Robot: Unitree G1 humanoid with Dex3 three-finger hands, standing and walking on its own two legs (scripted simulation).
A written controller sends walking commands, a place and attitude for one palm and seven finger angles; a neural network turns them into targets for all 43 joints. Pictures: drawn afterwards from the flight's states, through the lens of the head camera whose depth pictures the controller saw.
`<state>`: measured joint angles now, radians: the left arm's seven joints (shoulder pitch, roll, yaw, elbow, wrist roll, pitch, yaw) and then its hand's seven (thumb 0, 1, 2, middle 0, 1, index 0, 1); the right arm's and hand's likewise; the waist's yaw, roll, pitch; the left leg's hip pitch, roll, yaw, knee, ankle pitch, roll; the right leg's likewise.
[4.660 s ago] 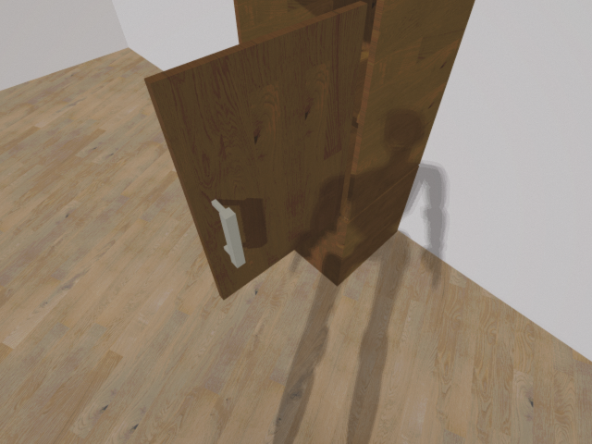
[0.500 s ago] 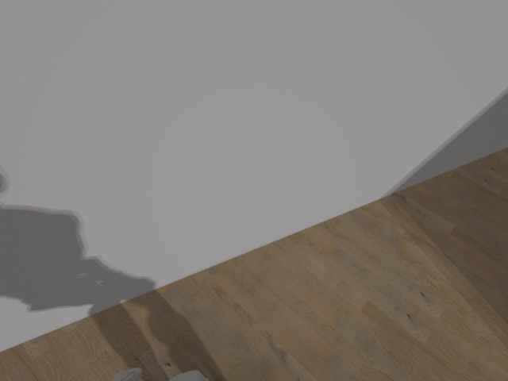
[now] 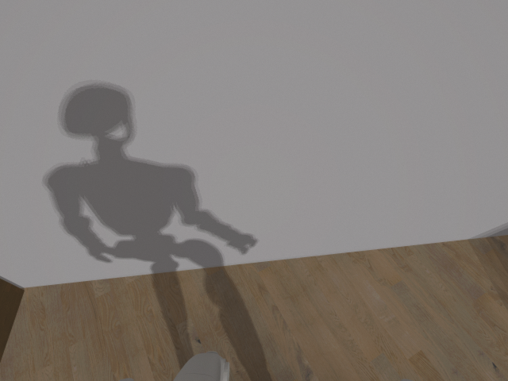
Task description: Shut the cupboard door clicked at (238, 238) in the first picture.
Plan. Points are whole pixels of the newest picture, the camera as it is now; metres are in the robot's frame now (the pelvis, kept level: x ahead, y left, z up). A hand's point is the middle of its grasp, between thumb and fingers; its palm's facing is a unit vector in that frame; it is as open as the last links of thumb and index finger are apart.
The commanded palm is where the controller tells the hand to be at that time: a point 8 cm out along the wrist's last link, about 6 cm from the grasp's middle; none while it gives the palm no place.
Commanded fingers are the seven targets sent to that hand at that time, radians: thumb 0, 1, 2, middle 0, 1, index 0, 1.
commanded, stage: turn to face it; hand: left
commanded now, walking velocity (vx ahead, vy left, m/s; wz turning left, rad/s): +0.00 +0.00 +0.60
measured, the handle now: out of the picture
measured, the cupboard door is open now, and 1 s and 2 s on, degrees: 87 87 87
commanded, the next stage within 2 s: none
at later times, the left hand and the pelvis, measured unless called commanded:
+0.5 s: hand out of the picture +0.05 +0.20 -0.16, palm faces +0.32 -0.89 -0.32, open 7.4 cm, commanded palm none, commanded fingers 0.00 0.90 0.90 -0.20 -0.30 -0.20 -0.30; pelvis +0.02 -0.05 -0.02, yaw +19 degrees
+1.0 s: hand out of the picture -0.02 +0.17 -0.17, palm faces +0.61 -0.74 -0.26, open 7.4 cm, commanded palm none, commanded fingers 0.00 0.90 0.90 -0.20 -0.30 -0.20 -0.30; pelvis +0.04 -0.06 -0.01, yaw +38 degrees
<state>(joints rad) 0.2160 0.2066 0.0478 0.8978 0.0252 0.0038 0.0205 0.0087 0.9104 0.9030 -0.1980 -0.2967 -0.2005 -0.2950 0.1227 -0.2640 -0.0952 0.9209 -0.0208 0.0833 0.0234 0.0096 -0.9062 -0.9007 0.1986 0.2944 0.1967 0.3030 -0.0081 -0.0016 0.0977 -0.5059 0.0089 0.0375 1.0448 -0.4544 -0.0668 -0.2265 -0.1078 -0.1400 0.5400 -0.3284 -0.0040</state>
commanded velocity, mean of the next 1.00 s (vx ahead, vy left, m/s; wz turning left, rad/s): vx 0.00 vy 0.00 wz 0.60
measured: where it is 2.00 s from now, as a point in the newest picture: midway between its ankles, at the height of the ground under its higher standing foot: outside the picture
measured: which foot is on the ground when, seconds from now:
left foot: up 0.00-0.14, down 0.16-0.46, up 0.48-0.76, down 0.78-1.00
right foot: down 0.00-0.16, up 0.18-0.44, down 0.46-0.78, up 0.80-1.00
